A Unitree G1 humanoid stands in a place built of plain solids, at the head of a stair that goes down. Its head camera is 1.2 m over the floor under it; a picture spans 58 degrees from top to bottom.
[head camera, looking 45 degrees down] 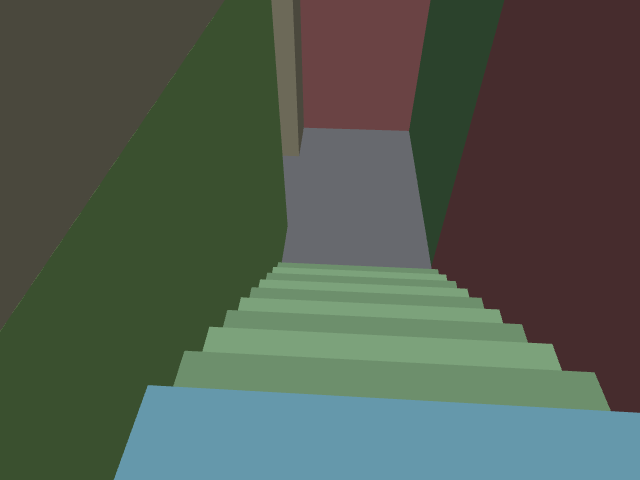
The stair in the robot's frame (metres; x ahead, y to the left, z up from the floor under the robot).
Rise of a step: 0.20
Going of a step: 0.23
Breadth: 1.45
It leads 3 degrees to the right of straight ahead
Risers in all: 10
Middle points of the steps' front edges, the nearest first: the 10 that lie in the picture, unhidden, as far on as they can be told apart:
0.56 -0.22 0.00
0.79 -0.23 -0.19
1.02 -0.25 -0.39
1.25 -0.26 -0.58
1.48 -0.27 -0.78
1.71 -0.29 -0.97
1.93 -0.30 -1.17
2.16 -0.31 -1.36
2.39 -0.33 -1.56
2.62 -0.34 -1.75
